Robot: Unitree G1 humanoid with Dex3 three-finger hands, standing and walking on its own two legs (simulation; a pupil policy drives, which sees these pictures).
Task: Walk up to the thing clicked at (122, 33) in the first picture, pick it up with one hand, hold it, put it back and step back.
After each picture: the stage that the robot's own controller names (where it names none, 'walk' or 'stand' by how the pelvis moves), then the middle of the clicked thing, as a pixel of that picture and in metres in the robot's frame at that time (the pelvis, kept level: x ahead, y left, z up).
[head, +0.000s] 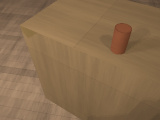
stand; (120, 39) +0.53 -0.14 +0.07
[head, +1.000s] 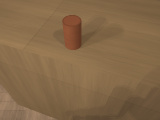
rise first; (72, 33) +0.51 +0.08 +0.10
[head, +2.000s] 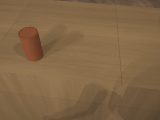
stand; (31, 44) +0.47 +0.21 +0.10
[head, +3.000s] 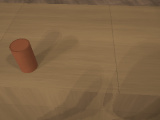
stand; (24, 56) +0.43 +0.22 +0.07
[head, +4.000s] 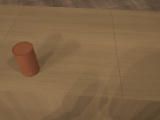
stand; (27, 60) +0.41 +0.21 +0.07
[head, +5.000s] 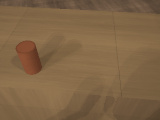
stand; (29, 58) +0.43 +0.21 +0.07
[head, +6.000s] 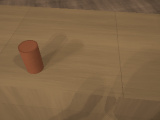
stand; (31, 57) +0.43 +0.21 +0.07
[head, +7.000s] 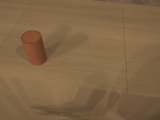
rise first; (35, 48) +0.45 +0.19 +0.08
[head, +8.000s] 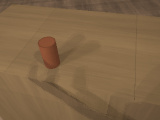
rise first; (49, 53) +0.46 +0.18 +0.08
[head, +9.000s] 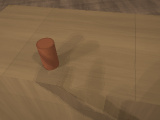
go down; (48, 54) +0.45 +0.18 +0.08
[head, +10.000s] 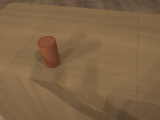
go down; (49, 52) +0.45 +0.18 +0.08
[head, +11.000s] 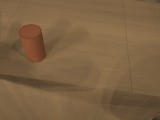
go down; (33, 44) +0.46 +0.16 +0.10
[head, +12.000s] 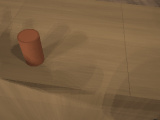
approach; (32, 48) +0.45 +0.17 +0.10
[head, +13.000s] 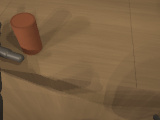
close in; (28, 35) +0.45 +0.17 +0.13
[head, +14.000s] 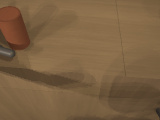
close in; (14, 29) +0.47 +0.18 +0.14
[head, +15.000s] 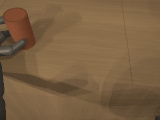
lift; (20, 30) +0.48 +0.19 +0.14
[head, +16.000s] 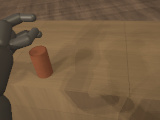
close; (41, 62) +0.44 +0.18 +0.11
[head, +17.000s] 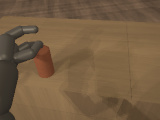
close; (43, 62) +0.44 +0.18 +0.10
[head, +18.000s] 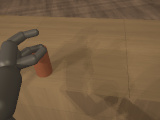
close; (41, 61) +0.44 +0.18 +0.09
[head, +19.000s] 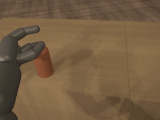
close; (42, 62) +0.44 +0.18 +0.09
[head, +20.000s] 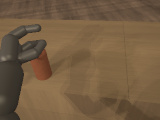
stand; (40, 64) +0.43 +0.19 +0.09
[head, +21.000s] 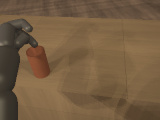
crouch; (38, 62) +0.44 +0.18 +0.09
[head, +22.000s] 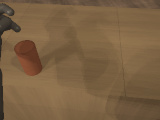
lower; (29, 58) +0.43 +0.18 +0.09
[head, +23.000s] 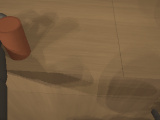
lower; (14, 39) +0.44 +0.18 +0.14
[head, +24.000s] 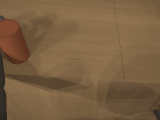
lower; (13, 43) +0.42 +0.18 +0.14
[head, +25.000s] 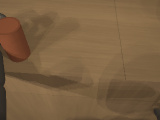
lower; (13, 41) +0.43 +0.18 +0.14
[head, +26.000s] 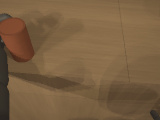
loosen; (18, 41) +0.42 +0.17 +0.14
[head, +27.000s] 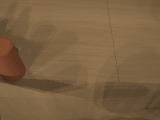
withdraw; (6, 61) +0.37 +0.18 +0.14
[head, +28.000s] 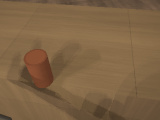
sink last; (40, 69) +0.35 +0.16 +0.12
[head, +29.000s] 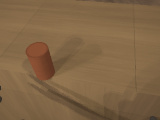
stand; (41, 62) +0.37 +0.17 +0.12
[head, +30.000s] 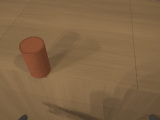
stand; (36, 58) +0.37 +0.16 +0.14
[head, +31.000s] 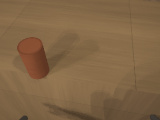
stand; (34, 59) +0.36 +0.16 +0.14
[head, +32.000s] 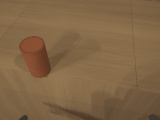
stand; (36, 58) +0.37 +0.16 +0.14
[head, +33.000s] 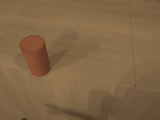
stand; (36, 57) +0.37 +0.16 +0.13
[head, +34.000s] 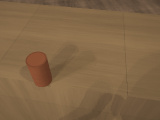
stand; (40, 70) +0.37 +0.17 +0.07
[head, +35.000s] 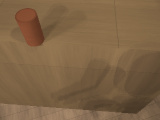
walk; (31, 28) +0.49 +0.19 +0.10
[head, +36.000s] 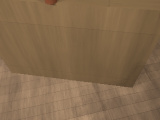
walk; out of the picture +0.82 +0.20 +0.09
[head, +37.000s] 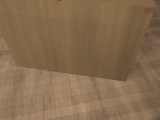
stand; out of the picture +1.02 +0.19 +0.09
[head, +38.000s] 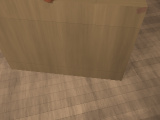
stand; out of the picture +0.99 +0.23 +0.07
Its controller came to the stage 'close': yes
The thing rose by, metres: 0.00
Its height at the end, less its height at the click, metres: +0.00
